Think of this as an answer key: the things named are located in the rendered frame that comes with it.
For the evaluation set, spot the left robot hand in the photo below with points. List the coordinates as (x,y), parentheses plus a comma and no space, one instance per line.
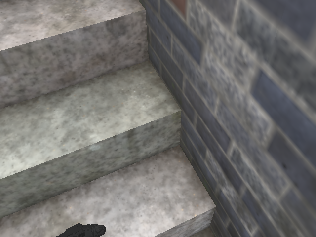
(85,230)

